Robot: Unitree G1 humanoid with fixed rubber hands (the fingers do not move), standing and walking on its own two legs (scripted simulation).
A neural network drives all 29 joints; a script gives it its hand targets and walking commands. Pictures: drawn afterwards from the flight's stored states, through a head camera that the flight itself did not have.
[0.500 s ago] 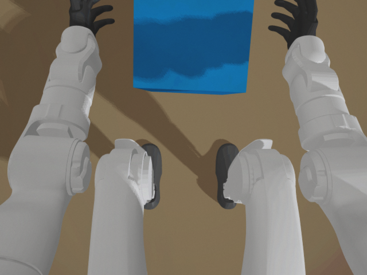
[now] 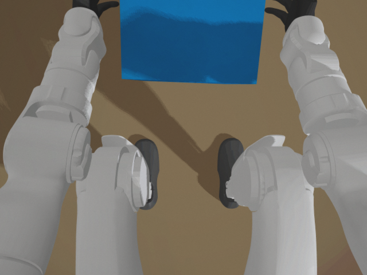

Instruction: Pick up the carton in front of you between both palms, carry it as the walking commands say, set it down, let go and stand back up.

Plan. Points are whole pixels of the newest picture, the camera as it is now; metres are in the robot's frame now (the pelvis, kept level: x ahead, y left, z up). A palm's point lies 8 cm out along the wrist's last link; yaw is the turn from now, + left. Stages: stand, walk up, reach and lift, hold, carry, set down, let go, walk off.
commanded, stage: reach and lift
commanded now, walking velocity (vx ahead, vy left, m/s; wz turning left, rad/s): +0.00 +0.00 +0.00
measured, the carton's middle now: (189, 30) +0.51 +0.01 -0.25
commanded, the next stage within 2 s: none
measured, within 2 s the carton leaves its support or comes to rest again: leaves its support in 0.54 s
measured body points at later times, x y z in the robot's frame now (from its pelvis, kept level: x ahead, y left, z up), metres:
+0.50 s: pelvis -0.01 +0.00 -0.01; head +0.35 +0.01 +0.26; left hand +0.54 +0.16 -0.18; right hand +0.54 -0.15 -0.18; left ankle +0.11 +0.12 -0.34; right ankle +0.12 -0.12 -0.34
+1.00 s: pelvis +0.00 -0.01 +0.09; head +0.25 +0.01 +0.46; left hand +0.49 +0.17 +0.01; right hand +0.50 -0.14 +0.02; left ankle +0.11 +0.12 -0.34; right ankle +0.12 -0.13 -0.34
